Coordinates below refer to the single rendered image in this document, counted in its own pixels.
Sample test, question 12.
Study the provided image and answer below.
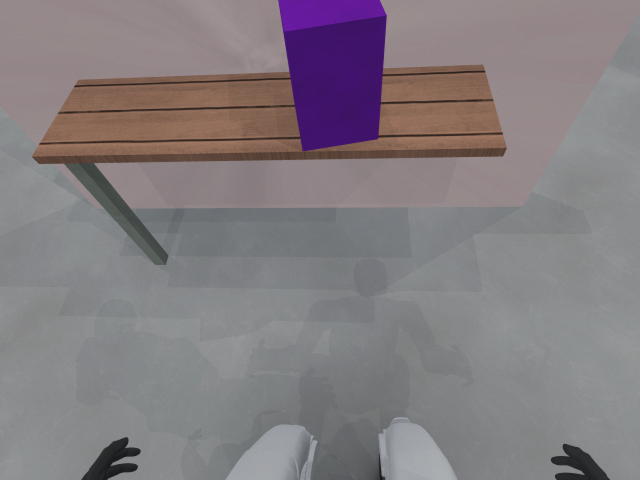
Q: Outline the robot left hand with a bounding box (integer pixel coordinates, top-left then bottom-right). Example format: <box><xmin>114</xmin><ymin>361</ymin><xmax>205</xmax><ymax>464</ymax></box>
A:
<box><xmin>81</xmin><ymin>437</ymin><xmax>141</xmax><ymax>480</ymax></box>

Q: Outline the carton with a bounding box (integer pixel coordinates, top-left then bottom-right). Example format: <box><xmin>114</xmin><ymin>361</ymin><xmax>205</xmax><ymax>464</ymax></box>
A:
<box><xmin>278</xmin><ymin>0</ymin><xmax>387</xmax><ymax>151</ymax></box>

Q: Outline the robot left thigh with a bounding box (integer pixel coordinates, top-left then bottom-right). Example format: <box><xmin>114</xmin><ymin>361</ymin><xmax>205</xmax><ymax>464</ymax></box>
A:
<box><xmin>226</xmin><ymin>425</ymin><xmax>318</xmax><ymax>480</ymax></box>

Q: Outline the robot thigh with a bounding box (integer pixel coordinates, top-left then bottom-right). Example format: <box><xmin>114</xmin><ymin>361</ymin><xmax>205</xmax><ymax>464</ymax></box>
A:
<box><xmin>226</xmin><ymin>425</ymin><xmax>318</xmax><ymax>480</ymax></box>
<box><xmin>379</xmin><ymin>423</ymin><xmax>458</xmax><ymax>480</ymax></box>

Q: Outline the table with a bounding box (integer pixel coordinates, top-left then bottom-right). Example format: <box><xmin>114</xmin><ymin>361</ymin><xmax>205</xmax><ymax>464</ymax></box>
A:
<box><xmin>32</xmin><ymin>65</ymin><xmax>507</xmax><ymax>265</ymax></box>

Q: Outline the robot right hand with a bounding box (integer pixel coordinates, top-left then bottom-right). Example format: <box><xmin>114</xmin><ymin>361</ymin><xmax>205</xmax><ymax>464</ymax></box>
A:
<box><xmin>551</xmin><ymin>444</ymin><xmax>610</xmax><ymax>480</ymax></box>

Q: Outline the robot right thigh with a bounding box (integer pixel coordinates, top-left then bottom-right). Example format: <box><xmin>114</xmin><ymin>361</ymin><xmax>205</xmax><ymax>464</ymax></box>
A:
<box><xmin>379</xmin><ymin>423</ymin><xmax>458</xmax><ymax>480</ymax></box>

